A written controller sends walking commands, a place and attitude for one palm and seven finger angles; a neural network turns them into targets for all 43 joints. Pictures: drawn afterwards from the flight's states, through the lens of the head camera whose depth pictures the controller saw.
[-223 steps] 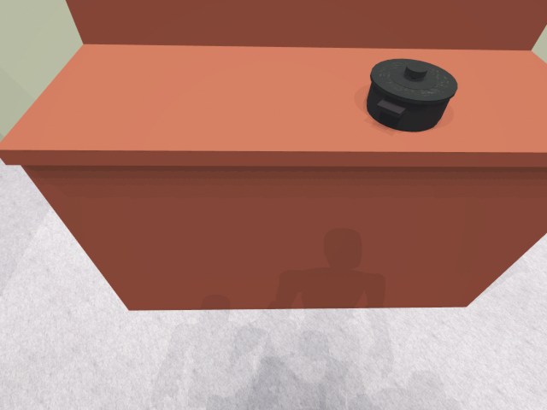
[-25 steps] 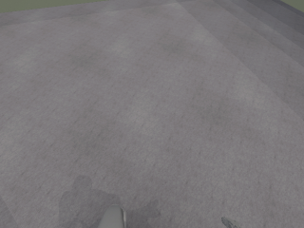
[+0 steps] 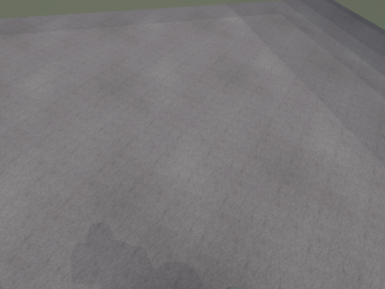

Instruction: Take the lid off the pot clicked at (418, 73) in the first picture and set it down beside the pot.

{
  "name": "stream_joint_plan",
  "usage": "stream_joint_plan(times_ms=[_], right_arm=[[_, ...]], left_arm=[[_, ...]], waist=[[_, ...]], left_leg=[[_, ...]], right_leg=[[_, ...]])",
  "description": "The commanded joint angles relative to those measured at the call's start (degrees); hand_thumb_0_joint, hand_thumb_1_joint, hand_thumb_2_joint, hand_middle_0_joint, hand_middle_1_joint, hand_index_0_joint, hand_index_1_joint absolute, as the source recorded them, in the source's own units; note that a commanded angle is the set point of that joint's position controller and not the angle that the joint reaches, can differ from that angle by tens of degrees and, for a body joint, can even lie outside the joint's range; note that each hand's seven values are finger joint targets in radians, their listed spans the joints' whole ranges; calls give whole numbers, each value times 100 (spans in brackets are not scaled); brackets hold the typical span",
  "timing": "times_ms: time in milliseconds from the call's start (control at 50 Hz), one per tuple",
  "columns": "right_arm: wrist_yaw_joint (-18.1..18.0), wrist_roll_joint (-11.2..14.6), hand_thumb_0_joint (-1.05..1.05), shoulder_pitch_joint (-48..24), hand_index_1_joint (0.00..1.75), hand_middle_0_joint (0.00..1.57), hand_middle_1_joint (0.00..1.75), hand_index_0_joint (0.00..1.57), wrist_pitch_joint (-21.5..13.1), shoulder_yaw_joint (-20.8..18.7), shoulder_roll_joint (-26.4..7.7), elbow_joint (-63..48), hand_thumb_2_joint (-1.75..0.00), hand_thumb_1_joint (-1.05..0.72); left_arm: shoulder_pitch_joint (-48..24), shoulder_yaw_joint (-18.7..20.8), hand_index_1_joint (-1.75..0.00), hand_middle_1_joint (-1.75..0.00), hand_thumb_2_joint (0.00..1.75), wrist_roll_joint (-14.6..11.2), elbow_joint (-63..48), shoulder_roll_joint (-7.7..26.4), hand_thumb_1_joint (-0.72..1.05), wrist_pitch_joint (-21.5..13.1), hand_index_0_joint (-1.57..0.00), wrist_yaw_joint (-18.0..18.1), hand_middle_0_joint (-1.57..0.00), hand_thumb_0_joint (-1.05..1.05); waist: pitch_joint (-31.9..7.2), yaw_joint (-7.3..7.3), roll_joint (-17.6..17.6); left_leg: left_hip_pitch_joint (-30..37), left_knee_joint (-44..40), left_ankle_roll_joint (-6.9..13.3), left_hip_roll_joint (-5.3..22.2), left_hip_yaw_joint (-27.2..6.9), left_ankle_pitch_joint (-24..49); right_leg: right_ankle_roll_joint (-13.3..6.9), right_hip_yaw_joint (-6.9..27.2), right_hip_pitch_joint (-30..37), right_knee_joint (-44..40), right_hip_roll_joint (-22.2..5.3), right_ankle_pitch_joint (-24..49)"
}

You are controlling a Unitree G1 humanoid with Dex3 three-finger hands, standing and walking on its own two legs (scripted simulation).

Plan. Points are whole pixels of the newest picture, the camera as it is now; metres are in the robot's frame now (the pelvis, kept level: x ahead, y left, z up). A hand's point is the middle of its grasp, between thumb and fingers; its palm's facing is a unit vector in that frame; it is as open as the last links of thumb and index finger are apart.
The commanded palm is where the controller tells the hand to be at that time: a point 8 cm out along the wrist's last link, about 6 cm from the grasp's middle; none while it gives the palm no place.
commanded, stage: turn to face it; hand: left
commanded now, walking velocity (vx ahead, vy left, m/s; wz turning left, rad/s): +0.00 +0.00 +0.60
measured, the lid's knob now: out of the picture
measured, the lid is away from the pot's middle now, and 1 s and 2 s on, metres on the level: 0.00 0.00 0.00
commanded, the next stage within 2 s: none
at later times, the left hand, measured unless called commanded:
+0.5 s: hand out of the picture +0.01 +0.15 -0.15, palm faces +0.34 -0.90 -0.28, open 7.4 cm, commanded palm none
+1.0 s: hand out of the picture -0.08 +0.18 -0.16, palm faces +0.62 -0.73 -0.28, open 7.4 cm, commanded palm none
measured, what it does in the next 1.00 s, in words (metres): steps on the spot, turning left: right foot, then left foot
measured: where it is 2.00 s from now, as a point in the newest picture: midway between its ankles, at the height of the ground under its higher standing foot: outside the picture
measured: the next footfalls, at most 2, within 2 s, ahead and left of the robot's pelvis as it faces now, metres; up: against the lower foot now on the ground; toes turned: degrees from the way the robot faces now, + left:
right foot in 0.18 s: +0.05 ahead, -0.14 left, +0.00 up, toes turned +6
left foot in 0.66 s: -0.04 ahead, +0.08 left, +0.00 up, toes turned +32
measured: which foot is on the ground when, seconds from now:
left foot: down 0.00-0.18, up 0.20-0.64, down 0.66-1.00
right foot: up 0.00-0.16, down 0.18-0.66, up 0.68-1.00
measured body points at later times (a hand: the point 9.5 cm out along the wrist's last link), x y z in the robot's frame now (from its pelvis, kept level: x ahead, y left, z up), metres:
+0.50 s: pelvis +0.00 -0.07 +0.00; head +0.04 -0.08 +0.45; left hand -0.01 +0.19 -0.13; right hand +0.17 -0.29 -0.15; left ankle -0.06 +0.09 -0.67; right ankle +0.01 -0.15 -0.74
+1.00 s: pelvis -0.01 -0.05 -0.01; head +0.02 -0.02 +0.44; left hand -0.11 +0.22 -0.14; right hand +0.22 -0.19 -0.14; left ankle -0.07 +0.06 -0.74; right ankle +0.07 -0.17 -0.70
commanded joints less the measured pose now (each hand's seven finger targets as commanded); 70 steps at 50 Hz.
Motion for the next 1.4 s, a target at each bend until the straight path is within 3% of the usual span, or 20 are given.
stream_joint_plan(times_ms=[0, 80, 120, 140, 160, 220, 260, 520, 600, 620, 640, 660, 760, 880, 1000, 1020, 1060, 1080, 1160, 1380], right_arm=[[-58, -42, 0, 214, 30, 20, 30, 20, -115, -322, -1155, -435, -90, -90], [-51, -23, 0, 78, 30, 20, 30, 20, -47, -399, -1240, -534, -90, -90], [-8, 53, 0, -77, 30, 20, 30, 20, -21, -401, -1062, -644, -90, -90], [26, 103, 0, 13, 30, 20, 30, 20, -21, -349, -651, -738, -90, -90], [7, 18, 0, -8, 30, 20, 30, 20, -22, -355, -623, -858, -90, -90], [96, -28, 0, -28, 30, 20, 30, 20, 158, -378, -681, -618, -90, -90], [152, -38, 0, 1, 30, 20, 30, 20, 173, -333, -627, -575, -90, -90], [227, 48, 0, -1293, 30, 20, 30, 20, 123, -155, -685, -1080, -90, -90], [197, 18, 0, -642, 30, 20, 30, 20, 4, -211, -989, -1017, -90, -90], [174, -20, 0, -286, 30, 20, 30, 20, -54, -359, -1593, -986, -90, -90], [136, 28, 0, 45, 30, 20, 30, 20, -37, -505, -2175, -946, -90, -90], [94, 49, 0, 266, 30, 20, 30, 20, -5, -478, -2041, -790, -90, -90], [46, 18, 0, -1012, 30, 20, 30, 20, -48, -300, -1540, -1127, -90, -90], [61, -4, 0, -707, 30, 20, 30, 20, -4, -371, -1569, -1054, -90, -90], [51, 6, 0, -791, 30, 20, 30, 20, 38, -442, -1508, -1078, -90, -90], [63, 52, 0, -836, 30, 20, 30, 20, 33, -428, -1396, -1105, -90, -90], [97, 62, 0, -692, 30, 20, 30, 20, -10, -325, -792, -1312, -90, -90], [76, -22, 0, -782, 30, 20, 30, 20, 44, -369, -1016, -1208, -90, -90], [219, -10, 0, -625, 30, 20, 30, 20, 169, -328, -842, -875, -90, -90], [255, 50, 0, -977, 30, 20, 30, 20, 64, -174, -686, -1006, -90, -90]], left_arm=[[-191, 92, -30, -30, 90, -30, -604, 424, 90, -138, -20, 60, -20, 0], [0, 100, -30, -30, 90, -92, -670, 498, 90, -171, -20, 87, -20, 0], [418, 156, -30, -30, 90, -85, -611, 788, 90, -244, -20, 132, -20, 0], [493, 256, -30, -30, 90, -3, -626, 1268, 90, -290, -20, 180, -20, 0], [374, 247, -30, -30, 90, 10, -739, 1561, 90, -257, -20, 159, -20, 0], [-351, 142, -30, -30, 90, -27, -897, 1004, 90, -261, -20, 178, -20, 0], [-270, 73, -30, -30, 90, -7, -901, 855, 90, -320, -20, 148, -20, 0], [560, 176, -30, -30, 90, 72, -682, 1372, 90, -220, -20, 99, -20, 0], [485, 238, -30, -30, 90, -12, -663, 1456, 90, -182, -20, 48, -20, 0], [525, 212, -30, -30, 90, -41, -773, 1210, 90, -172, -20, 15, -20, 0], [286, 83, -30, -30, 90, -35, -1078, 894, 90, -157, -20, -18, -20, 0], [-49, 89, -30, -30, 90, 29, -1116, 1058, 90, -54, -20, 29, -20, 0], [293, 156, -30, -30, 90, 7, -729, 1051, 90, -19, -20, -43, -20, 0], [-14, 131, -30, -30, 90, -17, -941, 990, 90, -18, -20, 2, -20, 0], [340, 98, -30, -30, 90, -79, -994, 894, 90, -180, -20, 38, -20, 0], [590, 131, -30, -30, 90, -67, -952, 1047, 90, -242, -20, 60, -20, 0], [716, 267, -30, -30, 90, 41, -994, 1853, 90, -315, -20, 117, -20, 0], [670, 243, -30, -30, 90, -7, -976, 1611, 90, -325, -20, 147, -20, 0], [-93, 92, -30, -30, 90, 18, -1146, 1093, 90, -307, -20, 148, -20, 0], [414, 220, -30, -30, 90, 57, -840, 1500, 90, -202, -20, 96, -20, 0]], waist=[[-630, -93, 969], [-710, 52, 1151], [-810, 292, 669], [-762, 305, -848], [-532, 305, -1386], [76, -79, -583], [121, -86, -685], [-327, 409, -1207], [-840, 15, -685], [-1145, -195, 670], [-1087, -402, 2104], [-1019, -481, 1229], [-286, 147, 1018], [-218, -22, 967], [-644, 162, 1044], [-724, 316, 735], [-703, 375, -1629], [-620, 371, -1410], [-64, 12, -817], [-352, 334, -1079]], left_leg=[[840, -636, 766, 1494, -1944, 1474], [390, -262, 583, 1267, -2121, 1900], [-532, 267, 133, 866, -1890, 976], [-1781, 1311, -369, 191, -887, -906], [-2092, 2656, -609, -99, -150, -2495], [-1867, 4393, -628, 423, -271, -1709], [-1843, 4525, -753, 469, -12, -1316], [-809, 2050, -664, 393, 602, -1650], [833, -119, -454, 356, 719, -227], [2134, -550, -21, 1429, -625, 1083], [2567, -426, 825, 2771, -2188, 3696], [2298, -277, 1038, 2826, -1999, 3651], [639, -608, 458, 1417, -865, 1648], [591, -718, 657, 1430, -1582, 649], [341, 152, 459, 1142, -1915, 1763], [-90, 534, 229, 918, -1831, 1396], [-1940, 2850, -582, -265, -245, -2528], [-1862, 3743, -530, 85, -617, -2542], [-1693, 4565, -718, 383, -118, -1435], [-511, 1487, -612, 309, 749, -1412]], right_leg=[[16, -21, -32, -636, 155, -267], [-63, -72, 963, -1822, 391, 160], [-153, 177, 2351, -3395, 26, 1136], [-570, 1417, 3213, -3936, -1460, 1352], [-1192, 2001, 2549, -3903, -2593, 1875], [-1161, 864, 1343, -3694, -1835, 2210], [-1067, 179, 1554, -3419, -1493, 3138], [-1170, -366, 2289, -2961, -1852, 3791], [-629, -986, 1823, -1697, -1724, 3495], [-223, -1196, 472, -362, -1221, 1854], [171, -977, -1028, 694, -540, -1611], [121, -373, -1164, 1169, -570, -1488], [200, -137, -509, 1261, -392, 97], [199, -77, -301, 103, -166, -96], [70, -243, 1176, -2117, 255, 398], [41, -126, 1889, -3040, 96, 1034], [-1021, 2062, 2815, -3711, -2488, 2567], [-1209, 1749, 2368, -3554, -2442, 3026], [-1086, 163, 1751, -3284, -1592, 3157], [-989, -635, 2229, -2702, -1837, 3701]])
